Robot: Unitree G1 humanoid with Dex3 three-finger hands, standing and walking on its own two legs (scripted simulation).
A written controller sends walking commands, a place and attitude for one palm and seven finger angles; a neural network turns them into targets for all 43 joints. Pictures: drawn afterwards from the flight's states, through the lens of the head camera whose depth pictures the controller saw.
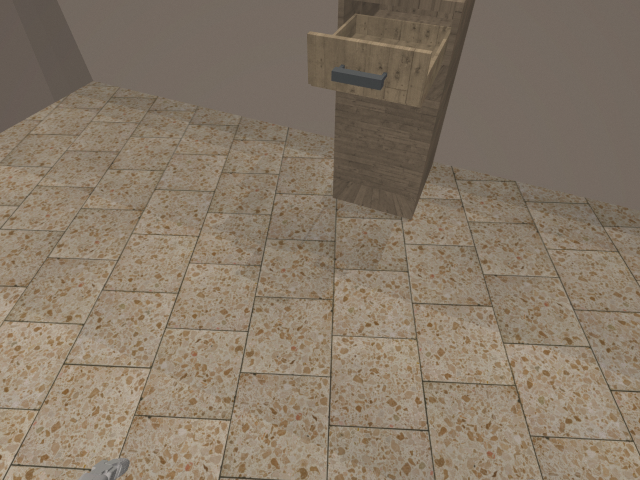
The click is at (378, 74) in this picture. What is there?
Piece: drawer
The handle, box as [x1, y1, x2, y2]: [331, 64, 386, 89]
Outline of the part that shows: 332,70 331,80 376,89 381,88 383,80 386,76 385,72 381,75 345,69 344,65 341,64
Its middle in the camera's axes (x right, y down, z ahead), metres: +0.10 -0.44 +1.03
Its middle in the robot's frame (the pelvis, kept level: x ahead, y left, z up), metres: +1.08 -0.05 +0.01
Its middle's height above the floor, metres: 0.78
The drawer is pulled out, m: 0.30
